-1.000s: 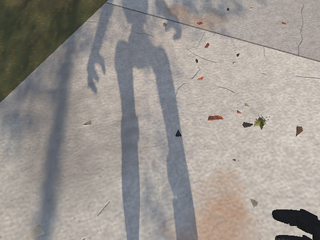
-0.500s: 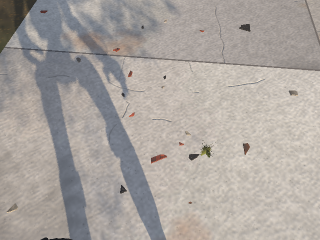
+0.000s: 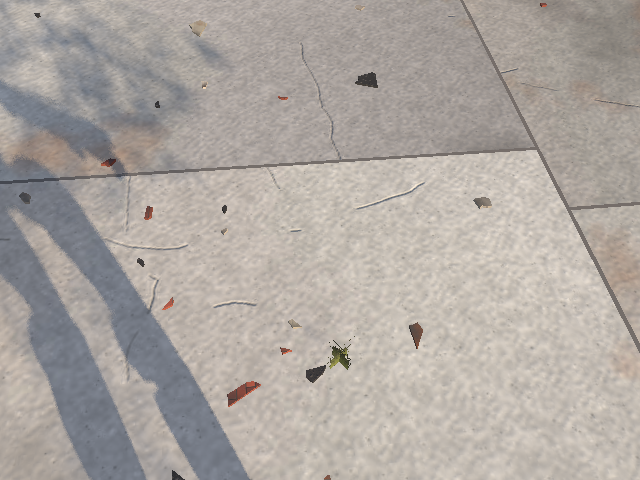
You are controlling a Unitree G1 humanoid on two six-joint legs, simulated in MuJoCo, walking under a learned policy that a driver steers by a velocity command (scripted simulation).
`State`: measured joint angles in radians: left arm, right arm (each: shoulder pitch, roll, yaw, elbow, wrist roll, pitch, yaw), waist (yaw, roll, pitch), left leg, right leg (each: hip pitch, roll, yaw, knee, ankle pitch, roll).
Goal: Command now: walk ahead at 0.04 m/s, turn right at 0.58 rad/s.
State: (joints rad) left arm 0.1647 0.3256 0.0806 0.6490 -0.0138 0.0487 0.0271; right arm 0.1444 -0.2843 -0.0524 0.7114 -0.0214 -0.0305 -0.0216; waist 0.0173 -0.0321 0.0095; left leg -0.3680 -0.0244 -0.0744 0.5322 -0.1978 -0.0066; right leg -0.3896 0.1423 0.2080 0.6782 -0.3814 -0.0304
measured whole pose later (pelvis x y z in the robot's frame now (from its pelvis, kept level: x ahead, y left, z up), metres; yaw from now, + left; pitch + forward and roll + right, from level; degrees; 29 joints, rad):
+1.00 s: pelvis +0.15 -0.06 +0.01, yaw -35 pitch +1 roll +1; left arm 0.28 0.32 0.08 0.65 -0.03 -0.01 0.00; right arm 0.29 -0.26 -0.07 0.76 -0.01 -0.09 0.00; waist -0.03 -0.06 -0.01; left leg -0.14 -0.02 0.04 0.37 -0.26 0.02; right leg -0.58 -0.02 0.09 1.11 -0.30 0.00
